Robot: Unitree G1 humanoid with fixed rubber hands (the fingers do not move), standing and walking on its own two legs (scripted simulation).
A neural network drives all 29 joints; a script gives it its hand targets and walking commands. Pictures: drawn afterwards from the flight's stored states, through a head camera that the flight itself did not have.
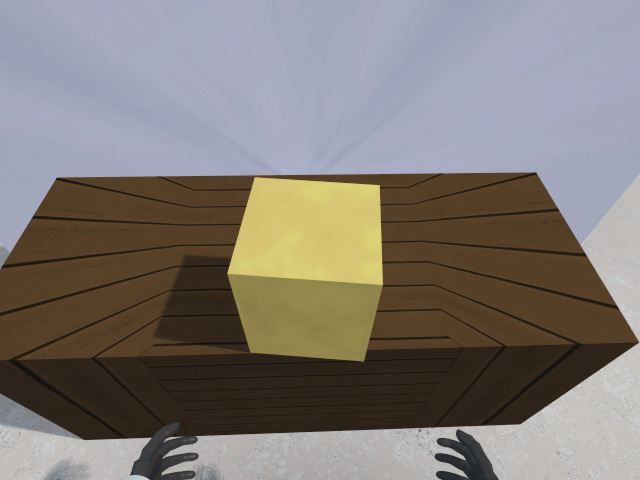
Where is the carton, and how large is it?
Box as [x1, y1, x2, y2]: [227, 177, 382, 361]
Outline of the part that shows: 255,177 227,273 250,352 363,361 382,286 379,185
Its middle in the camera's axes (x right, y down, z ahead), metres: -0.02 +0.05 +0.68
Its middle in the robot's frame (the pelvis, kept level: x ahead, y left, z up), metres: +0.47 +0.04 -0.08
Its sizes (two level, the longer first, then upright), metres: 0.210 0.200 0.250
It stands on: a pedestal, 0.56 m high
